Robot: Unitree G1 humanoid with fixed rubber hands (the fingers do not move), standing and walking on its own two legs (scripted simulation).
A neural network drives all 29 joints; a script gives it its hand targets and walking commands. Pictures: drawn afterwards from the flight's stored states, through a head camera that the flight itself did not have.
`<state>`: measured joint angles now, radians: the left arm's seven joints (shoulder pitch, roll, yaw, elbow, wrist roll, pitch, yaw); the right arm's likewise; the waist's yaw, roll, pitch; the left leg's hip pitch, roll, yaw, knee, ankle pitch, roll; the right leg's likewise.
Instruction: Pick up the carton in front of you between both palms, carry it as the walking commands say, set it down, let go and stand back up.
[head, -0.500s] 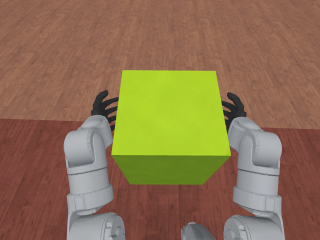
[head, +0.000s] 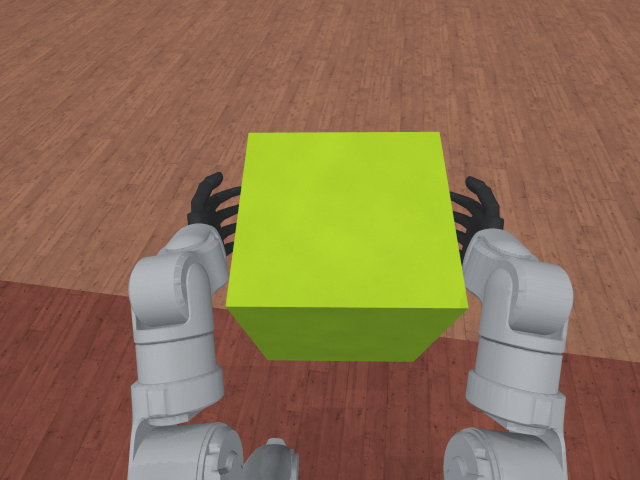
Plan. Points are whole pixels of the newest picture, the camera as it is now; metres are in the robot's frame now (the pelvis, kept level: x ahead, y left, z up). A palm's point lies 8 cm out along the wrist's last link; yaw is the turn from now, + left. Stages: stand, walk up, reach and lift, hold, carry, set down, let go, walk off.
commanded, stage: carry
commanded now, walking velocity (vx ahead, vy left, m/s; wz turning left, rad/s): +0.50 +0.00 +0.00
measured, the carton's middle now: (341, 262) +0.37 +0.02 +0.08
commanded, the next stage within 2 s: none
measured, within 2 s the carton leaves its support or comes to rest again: neither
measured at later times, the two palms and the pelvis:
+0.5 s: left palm (250, 78) +0.67 +0.17 +0.17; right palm (442, 80) +0.66 -0.13 +0.17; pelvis +0.31 +0.03 +0.02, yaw +0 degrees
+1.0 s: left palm (270, 9) +0.91 +0.18 +0.18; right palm (423, 9) +0.92 -0.12 +0.18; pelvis +0.64 +0.02 +0.04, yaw +1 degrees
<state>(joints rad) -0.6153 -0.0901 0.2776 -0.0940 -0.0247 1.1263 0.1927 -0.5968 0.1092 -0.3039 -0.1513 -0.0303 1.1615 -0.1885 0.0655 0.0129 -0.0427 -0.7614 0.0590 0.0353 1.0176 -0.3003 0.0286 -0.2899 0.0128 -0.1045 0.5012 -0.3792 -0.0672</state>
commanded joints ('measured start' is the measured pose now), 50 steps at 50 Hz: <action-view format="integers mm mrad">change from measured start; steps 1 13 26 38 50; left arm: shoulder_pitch -581 -622 -533 -464 56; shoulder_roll -689 -780 -647 -879 -694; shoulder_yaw -603 -522 -552 -705 -724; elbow -77 10 -43 -292 -479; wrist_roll -219 -105 -118 -250 -195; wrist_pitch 17 32 44 55 161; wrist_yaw -42 -32 -12 -105 -113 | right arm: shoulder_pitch -566 -772 -578 -405 4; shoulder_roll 624 805 624 819 711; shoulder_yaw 574 660 592 659 787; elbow -11 -42 -9 -165 -423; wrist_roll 146 289 221 159 249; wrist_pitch -10 -25 -6 18 123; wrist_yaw -1 60 25 58 92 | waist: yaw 6 -107 -110 -40 -65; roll -141 38 145 -106 -132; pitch -369 -442 -332 -437 -364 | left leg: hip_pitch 44 846 819 37 647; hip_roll -13 222 133 15 -79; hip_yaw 52 -373 -35 -23 220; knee -201 -607 -612 99 -583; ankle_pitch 78 230 583 -46 156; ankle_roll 2 176 121 -25 2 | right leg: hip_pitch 318 -515 -315 365 233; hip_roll -225 -61 -1 -290 -172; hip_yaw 189 136 -73 324 -49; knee -130 836 157 -198 57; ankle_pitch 435 -14 163 337 739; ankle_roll -142 17 9 -118 11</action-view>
